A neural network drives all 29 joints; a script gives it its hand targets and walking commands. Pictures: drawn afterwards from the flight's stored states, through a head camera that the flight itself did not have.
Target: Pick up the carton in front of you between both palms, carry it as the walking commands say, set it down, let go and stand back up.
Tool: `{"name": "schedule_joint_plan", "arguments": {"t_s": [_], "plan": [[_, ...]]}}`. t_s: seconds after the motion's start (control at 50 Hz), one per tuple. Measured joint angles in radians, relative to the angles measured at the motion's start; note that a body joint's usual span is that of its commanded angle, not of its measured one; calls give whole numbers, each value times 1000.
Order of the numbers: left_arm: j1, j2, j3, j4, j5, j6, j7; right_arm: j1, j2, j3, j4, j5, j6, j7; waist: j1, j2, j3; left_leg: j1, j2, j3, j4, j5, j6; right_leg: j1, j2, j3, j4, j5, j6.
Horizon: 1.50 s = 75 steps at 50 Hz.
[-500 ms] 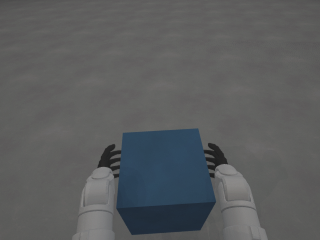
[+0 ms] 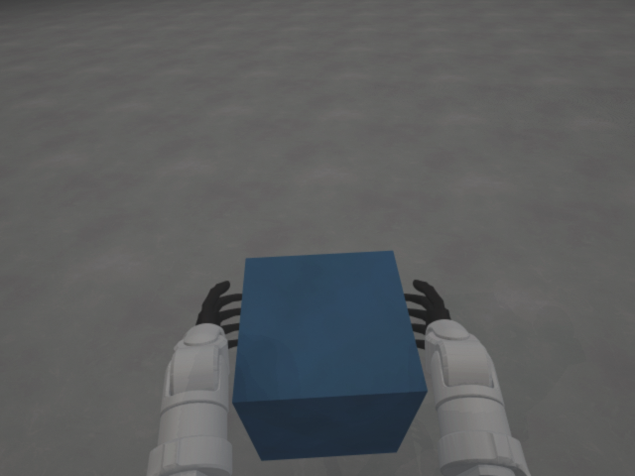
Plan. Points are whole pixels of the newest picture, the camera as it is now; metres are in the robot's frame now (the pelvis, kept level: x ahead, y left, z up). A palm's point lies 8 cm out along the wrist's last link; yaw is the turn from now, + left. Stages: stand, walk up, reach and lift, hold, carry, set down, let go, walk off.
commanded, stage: set down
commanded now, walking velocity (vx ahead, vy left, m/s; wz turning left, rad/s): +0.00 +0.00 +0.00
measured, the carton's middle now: (324, 359) +0.31 +0.00 -0.03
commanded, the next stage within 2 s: none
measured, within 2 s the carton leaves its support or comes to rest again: neither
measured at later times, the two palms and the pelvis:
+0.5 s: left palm (252, 372) +0.35 +0.13 -0.13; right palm (423, 373) +0.34 -0.17 -0.14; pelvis -0.02 +0.02 -0.06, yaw -1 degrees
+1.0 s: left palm (277, 383) +0.40 +0.10 -0.27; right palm (421, 384) +0.40 -0.20 -0.28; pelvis -0.06 +0.01 -0.20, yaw -1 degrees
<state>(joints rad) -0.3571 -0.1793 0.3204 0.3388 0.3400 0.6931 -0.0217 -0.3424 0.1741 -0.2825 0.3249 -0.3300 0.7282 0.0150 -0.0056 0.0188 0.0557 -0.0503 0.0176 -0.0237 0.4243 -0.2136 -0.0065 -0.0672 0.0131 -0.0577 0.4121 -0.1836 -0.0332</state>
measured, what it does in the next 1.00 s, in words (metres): lowers itself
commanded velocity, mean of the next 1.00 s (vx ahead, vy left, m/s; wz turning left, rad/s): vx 0.00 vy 0.00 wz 0.00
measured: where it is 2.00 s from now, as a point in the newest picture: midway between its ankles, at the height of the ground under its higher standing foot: outside the picture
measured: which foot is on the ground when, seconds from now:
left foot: down 0.00-1.00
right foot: down 0.00-1.00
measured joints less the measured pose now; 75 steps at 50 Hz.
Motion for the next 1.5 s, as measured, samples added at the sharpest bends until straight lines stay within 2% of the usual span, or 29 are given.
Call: {"name": "schedule_joint_plan", "arguments": {"t_s": [0.16,0.28,0.42,0.48,0.5,0.54,0.64,0.76,0.92,0.98,1.08,1.24,1.32,1.5], "plan": [[-136,-47,163,133,87,-115,2,-137,23,-162,146,-96,-119,38,-13,12,32,-110,-6,-4,100,-42,-3,-107,-4,2,92,-39,4],[-188,-71,201,175,115,-270,19,-193,-8,-200,208,-127,-279,67,-22,21,62,-323,-16,9,194,-61,1,-326,-15,16,191,-56,13],[-190,-71,141,167,11,-475,82,-220,-81,-155,235,-38,-487,61,-30,26,71,-678,-31,26,332,-72,10,-688,-31,34,337,-68,22],[-188,-68,103,147,-56,-532,114,-240,-120,-123,241,19,-544,60,-32,27,41,-843,-40,22,411,-90,12,-856,-33,48,418,-83,28],[-187,-66,90,139,-77,-545,127,-248,-131,-112,243,38,-556,59,-30,28,24,-893,-45,11,438,-54,7,-910,-28,55,447,-89,31],[-189,-59,72,127,-112,-562,141,-266,-147,-99,247,66,-572,59,-33,26,-16,-992,-49,9,505,-93,2,-1013,-25,65,509,-104,33],[-245,-67,88,112,-130,-549,157,-331,-170,-112,253,92,-552,69,-42,27,-94,-1180,-58,16,643,-164,10,-1207,-27,77,648,-143,35],[-348,-80,170,130,-91,-486,151,-439,-188,-152,297,55,-484,86,-32,32,-147,-1339,-58,28,779,-203,1,-1374,-24,88,790,-179,32],[-466,-54,232,165,-78,-441,145,-562,-208,-165,341,17,-433,77,-26,39,-178,-1545,-74,17,948,-241,-14,-1587,-19,92,964,-217,24],[-499,-31,233,173,-95,-431,145,-600,-216,-156,355,23,-426,64,-27,43,-184,-1619,-95,-4,1013,-251,-33,-1666,-7,93,1027,-229,22],[-561,-6,223,206,-112,-431,154,-641,-250,-131,360,53,-415,48,-40,57,-184,-1732,-101,-5,1115,-294,-35,-1782,-4,93,1126,-253,20],[-635,15,227,236,-130,-437,172,-719,-310,-76,395,105,-405,31,-21,47,-160,-1862,-102,4,1242,-320,-48,-1929,18,107,1256,-275,20],[-667,40,226,246,-154,-438,179,-775,-323,-61,431,107,-411,20,-25,47,-136,-1919,-120,-4,1301,-346,-64,-1989,20,109,1314,-285,19],[-771,77,208,296,-188,-455,209,-889,-391,-28,493,143,-426,16,-38,55,-43,-2027,-133,1,1425,-367,-64,-2097,18,110,1433,-297,24]]}}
